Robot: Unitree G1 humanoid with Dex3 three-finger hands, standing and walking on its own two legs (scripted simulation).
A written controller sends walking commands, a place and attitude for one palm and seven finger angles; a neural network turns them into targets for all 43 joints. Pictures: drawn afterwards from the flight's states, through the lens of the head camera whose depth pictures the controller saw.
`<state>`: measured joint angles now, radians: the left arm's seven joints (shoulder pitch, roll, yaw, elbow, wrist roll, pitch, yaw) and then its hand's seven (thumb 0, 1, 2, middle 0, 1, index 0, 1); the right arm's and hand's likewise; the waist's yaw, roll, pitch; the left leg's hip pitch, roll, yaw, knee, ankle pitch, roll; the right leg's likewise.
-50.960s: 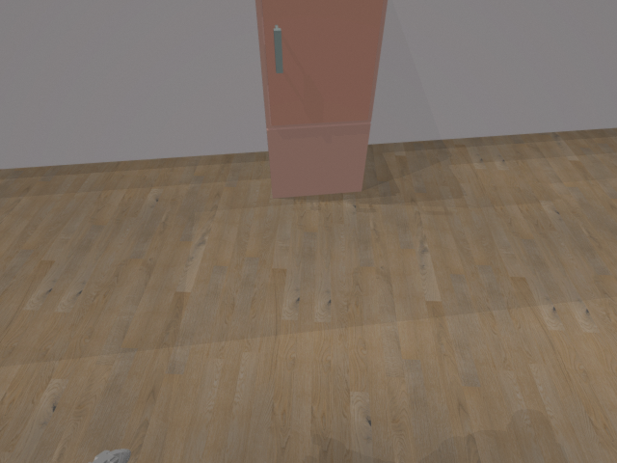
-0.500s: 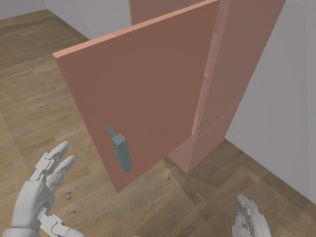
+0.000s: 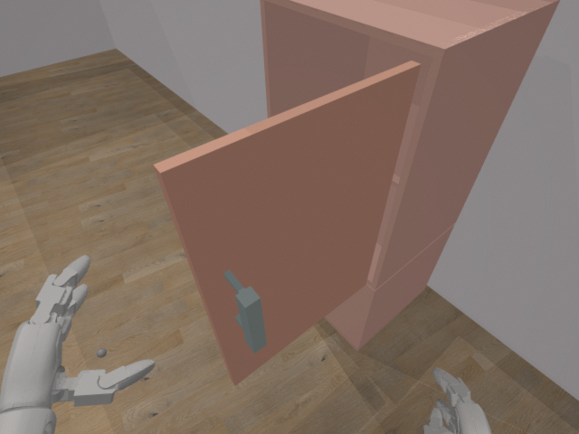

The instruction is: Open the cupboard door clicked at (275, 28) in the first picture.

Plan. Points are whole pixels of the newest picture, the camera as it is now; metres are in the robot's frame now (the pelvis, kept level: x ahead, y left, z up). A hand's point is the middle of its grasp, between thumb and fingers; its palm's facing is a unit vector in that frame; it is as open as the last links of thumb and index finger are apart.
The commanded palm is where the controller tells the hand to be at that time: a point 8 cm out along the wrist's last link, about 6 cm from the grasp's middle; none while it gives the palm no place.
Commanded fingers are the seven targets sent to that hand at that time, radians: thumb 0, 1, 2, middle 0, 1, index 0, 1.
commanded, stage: draw the hand back to the body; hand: left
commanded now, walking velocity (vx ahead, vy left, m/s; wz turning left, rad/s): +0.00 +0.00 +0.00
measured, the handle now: (244, 311) +0.30 +0.11 -0.01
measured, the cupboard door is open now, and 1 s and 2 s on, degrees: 89 89 89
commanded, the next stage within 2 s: step back with the hand held close in 0.74 s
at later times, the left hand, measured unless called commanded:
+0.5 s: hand (45, 302) +0.19 +0.27 +0.18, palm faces +0.46 -0.79 -0.40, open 7.9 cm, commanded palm +0.14 +0.30 +0.19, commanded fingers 0.00 0.90 0.90 -0.20 -0.30 -0.20 -0.30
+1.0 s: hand (66, 311) +0.18 +0.24 +0.18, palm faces +0.42 -0.79 -0.44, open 7.5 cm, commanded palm +0.13 +0.27 +0.19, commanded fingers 0.00 0.90 0.90 -0.20 -0.30 -0.20 -0.30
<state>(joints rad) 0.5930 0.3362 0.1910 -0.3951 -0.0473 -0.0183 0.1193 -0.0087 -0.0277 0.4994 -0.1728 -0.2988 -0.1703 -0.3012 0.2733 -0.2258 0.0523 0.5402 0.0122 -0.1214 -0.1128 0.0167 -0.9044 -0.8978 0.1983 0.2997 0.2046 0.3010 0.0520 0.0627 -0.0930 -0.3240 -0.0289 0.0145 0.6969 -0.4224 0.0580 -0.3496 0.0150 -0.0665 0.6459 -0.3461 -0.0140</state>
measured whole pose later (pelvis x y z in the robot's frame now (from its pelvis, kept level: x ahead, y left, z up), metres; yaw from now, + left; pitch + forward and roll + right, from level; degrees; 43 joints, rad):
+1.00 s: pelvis -0.02 -0.02 +0.02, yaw -2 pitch -2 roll -1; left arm 0.47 0.35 0.38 -0.36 -0.04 -0.15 0.11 0.01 0.89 0.89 -0.21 -0.30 -0.21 -0.30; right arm 0.18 -0.23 0.02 0.62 -0.01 -0.10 -0.07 0.02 -0.90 -0.90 0.20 0.30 0.21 0.30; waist 0.04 0.07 0.01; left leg -0.14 0.01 0.04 0.45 -0.27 0.03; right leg -0.16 0.07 -0.04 0.34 -0.16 -0.05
